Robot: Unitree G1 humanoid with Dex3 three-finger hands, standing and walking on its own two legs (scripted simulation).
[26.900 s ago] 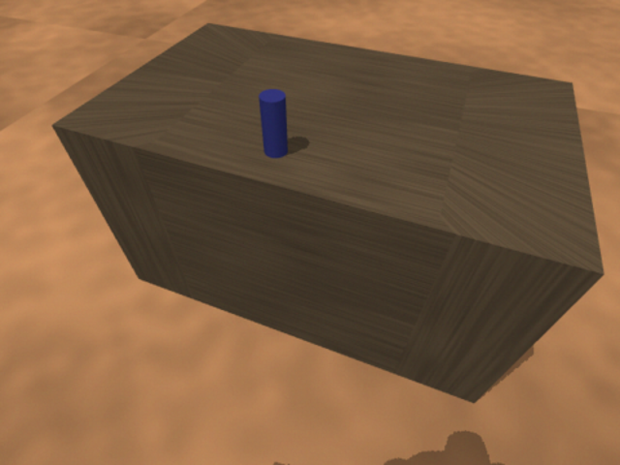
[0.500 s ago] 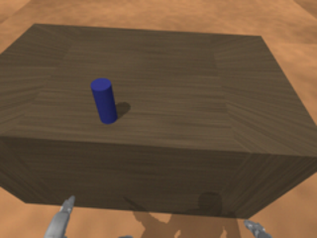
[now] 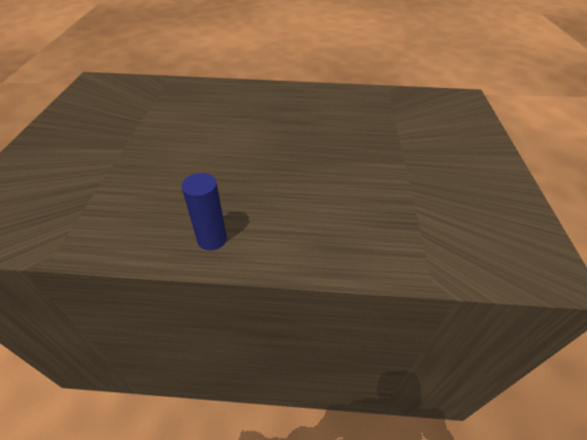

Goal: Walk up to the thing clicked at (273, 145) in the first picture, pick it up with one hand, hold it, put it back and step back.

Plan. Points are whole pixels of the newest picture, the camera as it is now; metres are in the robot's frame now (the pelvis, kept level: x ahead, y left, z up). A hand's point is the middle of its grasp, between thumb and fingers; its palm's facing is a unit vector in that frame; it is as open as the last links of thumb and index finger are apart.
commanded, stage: stand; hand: left
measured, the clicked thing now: (206, 213) +0.49 +0.19 +0.00
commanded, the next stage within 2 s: none
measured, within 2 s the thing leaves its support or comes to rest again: neither
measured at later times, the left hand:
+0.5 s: hand out of the picture +0.06 +0.25 -0.15, palm faces -0.02 -0.94 -0.35, open 7.4 cm
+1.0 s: hand out of the picture +0.07 +0.25 -0.15, palm faces -0.01 -0.94 -0.34, open 7.4 cm
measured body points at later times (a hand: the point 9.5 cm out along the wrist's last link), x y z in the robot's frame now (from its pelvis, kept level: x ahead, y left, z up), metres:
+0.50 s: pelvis +0.00 +0.00 +0.01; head +0.00 +0.00 +0.46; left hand +0.06 +0.30 -0.13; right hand +0.05 -0.30 -0.13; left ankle +0.03 +0.12 -0.74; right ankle +0.00 -0.13 -0.74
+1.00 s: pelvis +0.01 +0.00 +0.01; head +0.01 +0.00 +0.46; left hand +0.07 +0.30 -0.13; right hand +0.08 -0.30 -0.13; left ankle +0.03 +0.12 -0.74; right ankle +0.00 -0.13 -0.74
